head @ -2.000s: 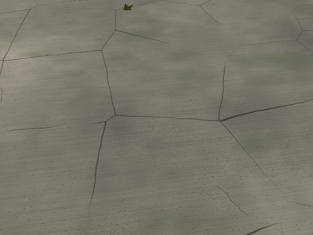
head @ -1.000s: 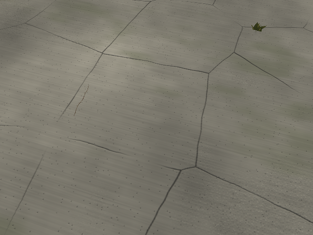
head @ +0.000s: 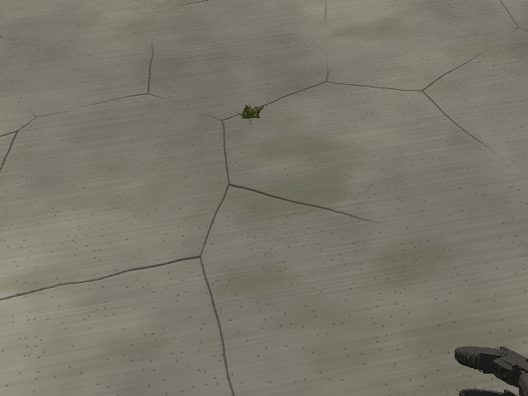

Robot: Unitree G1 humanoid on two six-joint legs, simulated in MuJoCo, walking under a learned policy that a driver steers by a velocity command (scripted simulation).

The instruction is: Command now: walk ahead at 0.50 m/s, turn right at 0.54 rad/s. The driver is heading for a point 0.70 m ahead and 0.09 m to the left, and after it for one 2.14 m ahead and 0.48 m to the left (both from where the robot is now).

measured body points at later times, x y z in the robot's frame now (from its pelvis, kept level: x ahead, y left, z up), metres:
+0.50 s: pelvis +0.26 -0.03 +0.00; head +0.30 -0.03 +0.45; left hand +0.53 +0.18 -0.06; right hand +0.21 -0.30 -0.13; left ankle +0.12 +0.12 -0.72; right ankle +0.36 -0.15 -0.73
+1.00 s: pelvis +0.50 +0.03 -0.01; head +0.54 +0.06 +0.43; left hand +0.46 +0.33 -0.14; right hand +0.78 -0.15 -0.09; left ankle +0.59 +0.15 -0.73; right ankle +0.37 -0.15 -0.69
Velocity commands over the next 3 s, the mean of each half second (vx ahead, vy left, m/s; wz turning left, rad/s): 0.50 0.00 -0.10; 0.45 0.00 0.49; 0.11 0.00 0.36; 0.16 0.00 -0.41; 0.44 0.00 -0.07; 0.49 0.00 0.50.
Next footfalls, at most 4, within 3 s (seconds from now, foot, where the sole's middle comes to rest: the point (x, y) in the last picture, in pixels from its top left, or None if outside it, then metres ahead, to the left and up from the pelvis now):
0.48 right None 0.40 -0.15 -0.76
0.96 left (246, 334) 0.63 0.16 -0.76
1.42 right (323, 299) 0.74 -0.04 -0.76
2.02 right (340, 282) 0.80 -0.09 -0.76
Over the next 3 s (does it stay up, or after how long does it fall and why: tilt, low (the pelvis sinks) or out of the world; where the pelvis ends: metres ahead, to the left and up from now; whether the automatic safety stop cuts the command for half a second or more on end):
stays up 1.25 0.07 -0.01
